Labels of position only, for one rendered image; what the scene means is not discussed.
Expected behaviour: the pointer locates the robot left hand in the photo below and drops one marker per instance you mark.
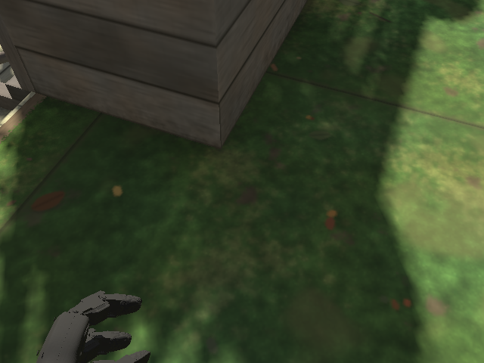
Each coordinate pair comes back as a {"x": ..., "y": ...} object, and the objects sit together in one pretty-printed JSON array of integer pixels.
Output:
[{"x": 71, "y": 341}]

